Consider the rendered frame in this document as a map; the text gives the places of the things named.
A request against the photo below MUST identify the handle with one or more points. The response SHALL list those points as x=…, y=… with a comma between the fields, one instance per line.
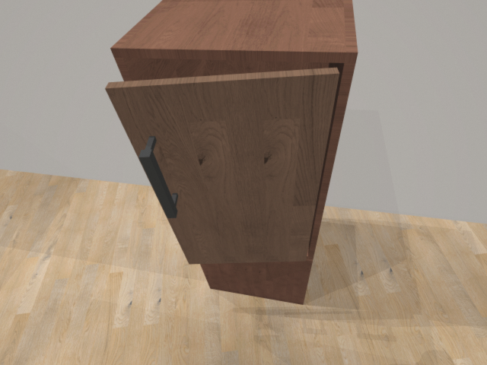
x=156, y=178

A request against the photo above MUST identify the cupboard door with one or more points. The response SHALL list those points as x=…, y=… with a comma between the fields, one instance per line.
x=244, y=153

